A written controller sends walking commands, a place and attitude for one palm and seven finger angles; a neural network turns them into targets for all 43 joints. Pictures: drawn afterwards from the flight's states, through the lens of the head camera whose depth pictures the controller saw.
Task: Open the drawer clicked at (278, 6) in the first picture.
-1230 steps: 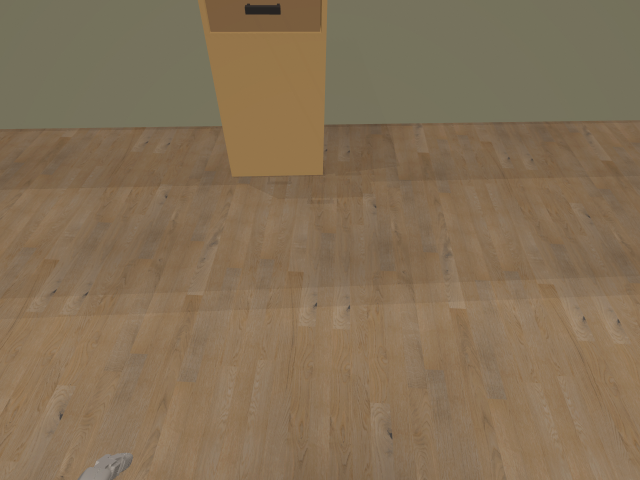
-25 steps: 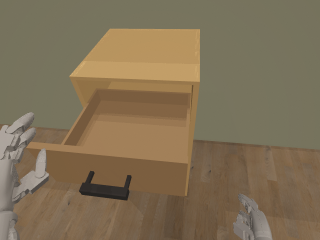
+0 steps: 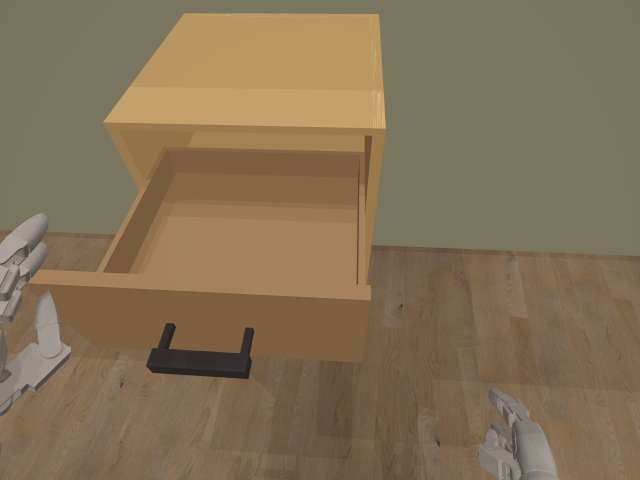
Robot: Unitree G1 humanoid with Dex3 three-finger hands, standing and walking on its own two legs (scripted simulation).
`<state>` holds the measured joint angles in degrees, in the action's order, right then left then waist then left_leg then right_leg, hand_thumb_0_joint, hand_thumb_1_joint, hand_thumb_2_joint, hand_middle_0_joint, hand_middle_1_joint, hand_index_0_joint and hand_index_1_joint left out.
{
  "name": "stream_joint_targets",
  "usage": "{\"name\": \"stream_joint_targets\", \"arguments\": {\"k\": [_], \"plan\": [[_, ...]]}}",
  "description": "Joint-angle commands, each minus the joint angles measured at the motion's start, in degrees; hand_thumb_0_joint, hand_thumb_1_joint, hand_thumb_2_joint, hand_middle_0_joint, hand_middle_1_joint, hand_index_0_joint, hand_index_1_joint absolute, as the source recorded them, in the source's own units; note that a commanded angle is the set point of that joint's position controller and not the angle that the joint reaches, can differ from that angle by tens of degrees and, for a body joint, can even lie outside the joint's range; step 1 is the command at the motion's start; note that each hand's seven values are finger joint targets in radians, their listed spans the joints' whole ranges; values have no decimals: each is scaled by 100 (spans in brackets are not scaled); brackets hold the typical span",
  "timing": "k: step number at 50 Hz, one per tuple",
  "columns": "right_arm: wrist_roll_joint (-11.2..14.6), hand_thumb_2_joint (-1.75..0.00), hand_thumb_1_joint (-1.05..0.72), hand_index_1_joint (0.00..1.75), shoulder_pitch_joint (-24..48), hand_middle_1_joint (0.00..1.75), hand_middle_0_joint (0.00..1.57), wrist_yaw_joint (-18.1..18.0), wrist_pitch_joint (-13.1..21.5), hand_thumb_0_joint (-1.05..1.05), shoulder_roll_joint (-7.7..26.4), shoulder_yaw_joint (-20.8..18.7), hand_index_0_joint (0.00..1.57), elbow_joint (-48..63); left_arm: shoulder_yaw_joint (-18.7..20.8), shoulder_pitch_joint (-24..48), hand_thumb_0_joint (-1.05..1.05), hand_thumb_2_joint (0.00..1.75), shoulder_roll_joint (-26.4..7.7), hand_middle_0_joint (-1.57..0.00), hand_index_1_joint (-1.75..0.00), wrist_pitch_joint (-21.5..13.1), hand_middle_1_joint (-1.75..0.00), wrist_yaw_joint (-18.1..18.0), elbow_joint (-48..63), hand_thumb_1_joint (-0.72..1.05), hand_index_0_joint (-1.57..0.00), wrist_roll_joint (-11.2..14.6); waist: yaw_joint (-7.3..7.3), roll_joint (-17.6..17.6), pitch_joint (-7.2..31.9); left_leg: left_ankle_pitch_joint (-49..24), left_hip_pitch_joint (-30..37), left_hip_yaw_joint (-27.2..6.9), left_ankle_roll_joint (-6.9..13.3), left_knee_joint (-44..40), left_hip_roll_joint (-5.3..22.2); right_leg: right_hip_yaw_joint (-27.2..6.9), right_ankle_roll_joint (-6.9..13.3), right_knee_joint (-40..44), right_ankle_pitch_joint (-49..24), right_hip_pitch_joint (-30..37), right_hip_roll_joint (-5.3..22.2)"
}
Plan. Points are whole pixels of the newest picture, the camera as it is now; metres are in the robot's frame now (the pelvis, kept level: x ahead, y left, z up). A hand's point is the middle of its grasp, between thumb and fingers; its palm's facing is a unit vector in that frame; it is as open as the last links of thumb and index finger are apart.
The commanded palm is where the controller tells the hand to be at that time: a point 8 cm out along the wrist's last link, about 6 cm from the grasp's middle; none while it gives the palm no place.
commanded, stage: step back with the hand held close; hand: left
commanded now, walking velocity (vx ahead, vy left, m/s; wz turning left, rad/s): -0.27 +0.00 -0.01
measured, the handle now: (204, 348) +0.28 +0.17 +0.01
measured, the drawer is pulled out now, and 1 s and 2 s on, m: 0.30 0.30 0.30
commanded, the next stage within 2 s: stop stepping back and stand still in 0.84 s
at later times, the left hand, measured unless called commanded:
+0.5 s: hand out of the picture +0.12 +0.25 +0.18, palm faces +0.38 -0.83 -0.41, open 7.4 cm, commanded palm +0.05 +0.30 +0.20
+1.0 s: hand out of the picture +0.02 +0.20 +0.19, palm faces +0.25 -0.80 -0.55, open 7.4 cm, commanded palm -0.04 +0.26 +0.20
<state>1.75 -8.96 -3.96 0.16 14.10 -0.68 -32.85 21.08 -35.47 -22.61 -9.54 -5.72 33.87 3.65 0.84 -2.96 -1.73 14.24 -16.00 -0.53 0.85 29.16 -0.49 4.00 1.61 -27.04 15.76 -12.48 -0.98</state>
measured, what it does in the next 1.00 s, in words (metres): walks backwards: right foot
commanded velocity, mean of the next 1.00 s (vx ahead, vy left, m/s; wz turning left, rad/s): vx -0.28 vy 0.01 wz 0.00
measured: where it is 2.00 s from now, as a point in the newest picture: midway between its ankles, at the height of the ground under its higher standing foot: outside the picture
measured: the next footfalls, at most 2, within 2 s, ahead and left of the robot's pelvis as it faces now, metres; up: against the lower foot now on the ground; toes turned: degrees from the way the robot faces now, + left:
right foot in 0.82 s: -0.22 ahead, -0.12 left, +0.00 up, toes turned -1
left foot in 1.12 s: -0.22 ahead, +0.09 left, +0.00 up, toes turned +5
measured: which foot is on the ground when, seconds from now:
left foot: down 0.00-0.88, up 0.90-1.00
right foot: down 0.00-0.54, up 0.56-0.80, down 0.82-1.00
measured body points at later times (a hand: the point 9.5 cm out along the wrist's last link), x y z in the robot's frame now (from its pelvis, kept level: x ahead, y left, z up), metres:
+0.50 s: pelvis -0.07 +0.02 -0.01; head -0.05 +0.03 +0.44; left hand +0.09 +0.29 +0.20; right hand +0.10 -0.22 -0.09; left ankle +0.00 +0.11 -0.74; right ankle -0.02 -0.10 -0.74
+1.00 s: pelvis -0.17 -0.02 +0.00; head -0.14 -0.01 +0.45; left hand +0.00 +0.24 +0.22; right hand +0.00 -0.25 -0.09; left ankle -0.15 +0.09 -0.68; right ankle -0.22 -0.12 -0.74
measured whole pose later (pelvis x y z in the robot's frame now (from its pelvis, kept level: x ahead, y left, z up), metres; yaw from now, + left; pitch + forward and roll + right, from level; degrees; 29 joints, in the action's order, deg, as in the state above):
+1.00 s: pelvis -0.17 -0.02 +0.00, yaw -1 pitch +3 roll +0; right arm 1.8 -8.7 -2.6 3.4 10.8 0.8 -36.4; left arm 25.9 -39.9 -27.5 -15.7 -5.0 40.0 3.9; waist 0.7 1.9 -0.5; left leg 24.0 -32.8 -0.9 -1.5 57.7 -2.0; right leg 2.0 2.2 -28.6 18.6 -12.6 -0.9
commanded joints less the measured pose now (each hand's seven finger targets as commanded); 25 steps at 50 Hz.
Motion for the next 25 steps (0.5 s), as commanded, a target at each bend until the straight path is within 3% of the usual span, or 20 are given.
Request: {"name": "stream_joint_targets", "arguments": {"k": [1,7,10,13,15,16,19,20,21,23,24,25], "plan": [[19,-90,-90,30,562,30,20,-72,257,0,490,-236,20,1048,1007,-278,0,90,-1127,-20,-30,-382,-30,-215,1440,90,-20,83,-75,176,1277,-2335,387,-451,125,-49,604,-434,-6,67,-2105,276,767],[-34,-90,-90,30,540,30,20,-102,355,0,497,-222,20,1081,1041,-319,0,90,-1105,-20,-30,-432,-30,-284,1501,90,-20,77,-137,-328,1058,-1745,-348,-829,246,-661,944,-301,-143,-408,-814,287,402],[-64,-90,-90,30,474,30,20,-83,456,0,554,-224,20,1046,983,-181,0,90,-1053,-20,-30,-465,-30,-299,1512,90,-20,47,-133,-537,932,-871,-804,-882,317,-860,1058,-349,-138,-586,-169,322,346],[-67,-90,-90,30,430,30,20,-59,547,0,557,-177,20,1047,958,-33,0,90,-993,-20,-30,-500,-30,-323,1434,90,-20,10,-106,-370,706,355,-1480,-901,366,-929,1068,-471,-140,-620,-15,436,370],[-50,-90,-90,30,380,30,20,-57,590,0,571,-193,20,1036,986,44,0,90,-1050,-20,-30,-506,-30,-341,1432,90,-20,-13,-66,-79,692,1027,-1534,-779,323,-701,869,-741,-69,-322,40,304,539],[-36,-90,-90,30,350,30,20,-44,608,0,538,-172,20,1041,879,139,0,90,-973,-20,-30,-511,-30,-348,1453,90,-20,-4,-32,204,601,1229,-1397,-702,269,-439,704,-944,-6,21,356,-64,688],[-50,-90,-90,30,249,30,20,-33,652,0,530,-182,20,888,717,334,0,90,-943,-20,-30,-548,-30,-408,1494,90,-20,-6,48,865,481,1078,-284,-258,17,1049,140,-1595,364,1156,1436,-1527,1408],[-83,-90,-90,30,237,30,20,-51,651,0,561,-212,20,788,850,425,0,90,-1132,-20,-30,-547,-30,-464,1559,90,-20,-20,56,827,549,958,31,-141,-41,1464,64,-1727,505,1320,1528,-1842,1626],[-113,-90,-90,30,246,30,20,-46,653,0,458,-153,20,745,692,409,0,90,-961,-20,-30,-537,-30,-467,1559,90,-20,-8,68,924,567,813,170,-144,-31,1495,65,-1516,524,1249,1253,-1849,1698],[-139,-90,-90,30,327,30,20,-54,647,0,451,-111,20,773,801,425,0,90,-1015,-20,-30,-525,-30,-493,1555,90,-20,-31,69,781,549,547,125,-293,38,644,240,-1043,335,761,707,-1616,1367],[-139,-90,-90,30,379,30,20,-71,633,0,484,-112,20,832,860,395,0,90,-1053,-20,-30,-536,-30,-502,1576,90,-20,-30,34,389,480,528,-192,-589,113,10,463,-816,165,413,726,-1368,1024],[-141,-90,-90,30,482,30,20,-108,632,0,589,-143,20,890,977,376,0,90,-1189,-20,-30,-559,-30,-526,1650,90,-20,-61,2,-264,418,475,-637,-1070,236,-680,860,-581,-25,-121,685,-986,607]]}}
